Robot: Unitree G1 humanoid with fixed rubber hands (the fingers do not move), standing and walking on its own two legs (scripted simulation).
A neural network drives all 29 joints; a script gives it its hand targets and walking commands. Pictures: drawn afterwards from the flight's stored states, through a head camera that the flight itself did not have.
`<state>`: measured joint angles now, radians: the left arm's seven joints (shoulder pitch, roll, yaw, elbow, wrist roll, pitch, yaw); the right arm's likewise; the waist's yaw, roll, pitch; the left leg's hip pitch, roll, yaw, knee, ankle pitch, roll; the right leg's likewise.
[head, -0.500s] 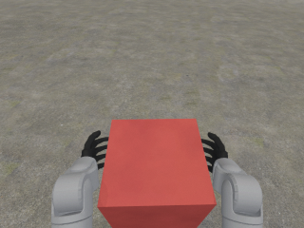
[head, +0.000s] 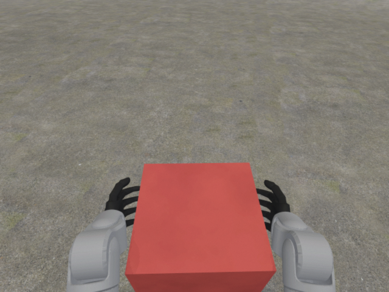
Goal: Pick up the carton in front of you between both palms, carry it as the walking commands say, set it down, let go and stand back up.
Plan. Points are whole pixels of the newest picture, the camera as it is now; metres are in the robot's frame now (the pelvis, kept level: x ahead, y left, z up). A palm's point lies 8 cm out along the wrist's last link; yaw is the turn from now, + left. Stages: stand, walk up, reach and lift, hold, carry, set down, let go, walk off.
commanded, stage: carry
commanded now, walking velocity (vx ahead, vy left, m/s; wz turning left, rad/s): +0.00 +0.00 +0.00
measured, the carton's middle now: (197, 239) +0.24 +0.00 +0.01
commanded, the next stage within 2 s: hold in 0.88 s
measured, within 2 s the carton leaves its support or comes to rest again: neither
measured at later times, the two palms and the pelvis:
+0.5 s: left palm (118, 237) +0.23 +0.15 +0.05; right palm (274, 239) +0.22 -0.15 +0.04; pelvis -0.05 +0.00 +0.00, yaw +0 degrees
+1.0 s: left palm (114, 240) +0.22 +0.16 +0.05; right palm (270, 241) +0.22 -0.14 +0.04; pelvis -0.06 +0.01 +0.01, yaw +2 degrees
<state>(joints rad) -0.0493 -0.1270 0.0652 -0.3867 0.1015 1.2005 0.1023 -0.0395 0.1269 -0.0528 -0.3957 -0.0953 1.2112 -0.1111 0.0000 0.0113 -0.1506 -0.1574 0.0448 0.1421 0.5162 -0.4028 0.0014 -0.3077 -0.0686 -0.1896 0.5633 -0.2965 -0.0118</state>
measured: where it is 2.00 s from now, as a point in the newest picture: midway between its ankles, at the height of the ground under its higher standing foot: outside the picture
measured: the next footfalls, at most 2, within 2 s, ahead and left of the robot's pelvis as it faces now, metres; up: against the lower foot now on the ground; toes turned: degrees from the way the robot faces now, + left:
none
